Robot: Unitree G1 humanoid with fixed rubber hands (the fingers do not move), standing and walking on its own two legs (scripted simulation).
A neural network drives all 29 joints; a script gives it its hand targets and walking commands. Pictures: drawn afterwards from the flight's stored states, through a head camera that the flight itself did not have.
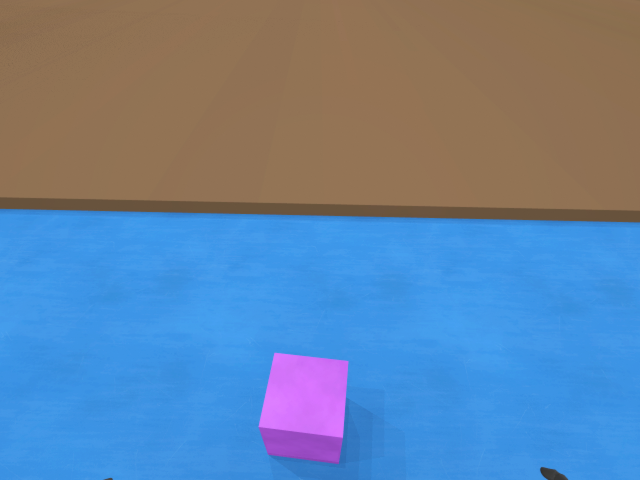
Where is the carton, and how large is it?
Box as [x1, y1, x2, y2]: [259, 353, 347, 463]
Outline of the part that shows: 274,353 259,422 259,429 268,454 338,463 343,429 347,361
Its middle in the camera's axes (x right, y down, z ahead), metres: -0.04 +0.48 +1.10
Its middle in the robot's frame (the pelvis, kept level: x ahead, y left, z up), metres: +0.45 +0.04 -0.66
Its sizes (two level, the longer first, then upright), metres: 0.210 0.200 0.250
